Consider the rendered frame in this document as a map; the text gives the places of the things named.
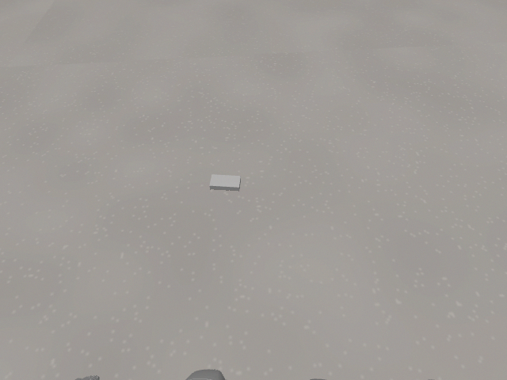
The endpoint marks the small box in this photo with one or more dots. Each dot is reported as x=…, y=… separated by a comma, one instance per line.
x=225, y=182

